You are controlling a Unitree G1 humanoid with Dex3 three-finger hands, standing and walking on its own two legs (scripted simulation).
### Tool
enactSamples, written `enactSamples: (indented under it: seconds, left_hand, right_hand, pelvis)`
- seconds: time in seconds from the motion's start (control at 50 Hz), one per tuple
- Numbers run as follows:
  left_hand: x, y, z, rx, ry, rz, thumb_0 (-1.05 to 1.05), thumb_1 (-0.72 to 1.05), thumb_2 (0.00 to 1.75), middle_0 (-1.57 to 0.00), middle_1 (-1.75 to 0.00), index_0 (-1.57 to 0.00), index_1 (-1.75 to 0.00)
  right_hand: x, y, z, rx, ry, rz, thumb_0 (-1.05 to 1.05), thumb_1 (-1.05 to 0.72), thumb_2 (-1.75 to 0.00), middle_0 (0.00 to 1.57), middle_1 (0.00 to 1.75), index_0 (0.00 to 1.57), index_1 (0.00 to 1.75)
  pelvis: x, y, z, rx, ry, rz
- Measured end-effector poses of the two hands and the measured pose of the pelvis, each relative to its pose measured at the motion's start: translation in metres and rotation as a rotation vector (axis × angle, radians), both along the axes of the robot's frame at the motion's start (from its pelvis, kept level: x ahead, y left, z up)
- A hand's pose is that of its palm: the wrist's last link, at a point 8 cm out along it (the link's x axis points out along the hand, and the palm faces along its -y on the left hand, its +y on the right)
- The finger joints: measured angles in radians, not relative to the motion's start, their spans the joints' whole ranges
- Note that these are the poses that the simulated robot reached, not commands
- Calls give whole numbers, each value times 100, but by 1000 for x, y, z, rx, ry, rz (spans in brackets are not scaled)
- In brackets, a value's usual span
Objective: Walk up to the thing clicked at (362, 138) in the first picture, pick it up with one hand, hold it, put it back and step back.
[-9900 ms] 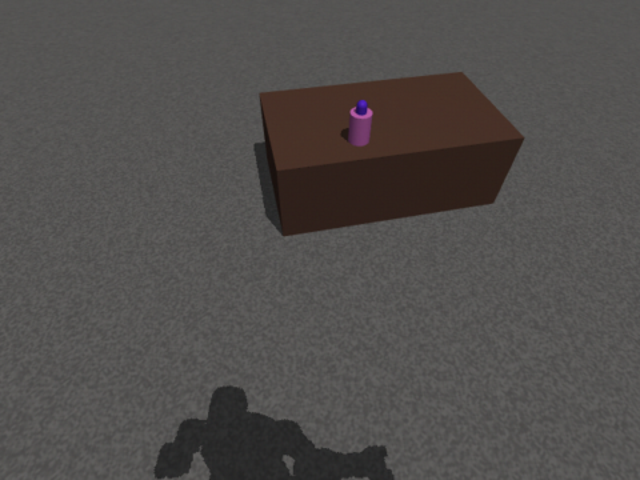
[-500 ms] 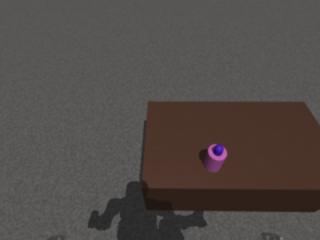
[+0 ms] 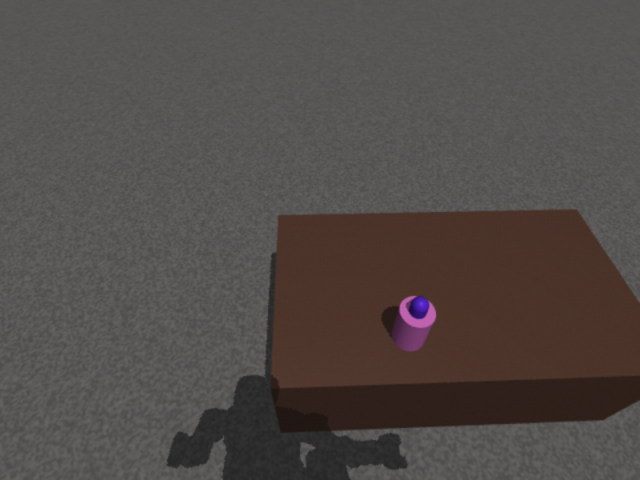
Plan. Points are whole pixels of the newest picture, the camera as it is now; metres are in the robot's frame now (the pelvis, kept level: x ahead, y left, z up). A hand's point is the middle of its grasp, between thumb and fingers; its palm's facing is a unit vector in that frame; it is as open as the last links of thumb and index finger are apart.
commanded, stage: walk up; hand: right
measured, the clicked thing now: (414, 319) +0.51 -0.21 -0.34
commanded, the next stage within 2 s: stand in 0.34 s
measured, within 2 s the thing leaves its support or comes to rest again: neither
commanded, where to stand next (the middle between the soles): +0.07 -0.01 m, yaw +2 degrees
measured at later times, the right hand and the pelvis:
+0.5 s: hand out of the picture +0.10 -0.25 -0.15, palm faces +0.01 +0.94 -0.34, open 7.4 cm; pelvis +0.01 +0.01 +0.00, yaw +0 degrees
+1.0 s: hand out of the picture +0.11 -0.25 -0.15, palm faces -0.03 +0.94 -0.34, open 7.4 cm; pelvis +0.02 +0.00 +0.00, yaw +2 degrees
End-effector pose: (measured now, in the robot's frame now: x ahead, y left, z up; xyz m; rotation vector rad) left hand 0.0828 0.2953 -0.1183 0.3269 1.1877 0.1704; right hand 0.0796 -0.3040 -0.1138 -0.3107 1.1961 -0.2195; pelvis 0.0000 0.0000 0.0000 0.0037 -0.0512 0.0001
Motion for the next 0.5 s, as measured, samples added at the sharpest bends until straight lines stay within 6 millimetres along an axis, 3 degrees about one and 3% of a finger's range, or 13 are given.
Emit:
enactSamples:
  seconds: [0.24,0.5]
  left_hand:
    - [-8,6,-3,3,51,10,1,91,90,-21,-30,-20,-30]
    - [12,4,-1,-6,15,12,1,91,90,-21,-30,-20,-30]
  right_hand:
    - [0,11,-4,16,23,-14,0,-91,-89,21,30,20,30]
    - [11,14,-1,10,15,-16,0,-91,-89,21,30,20,30]
  pelvis:
    - [5,5,1,1,8,-10]
    - [14,7,3,0,13,6]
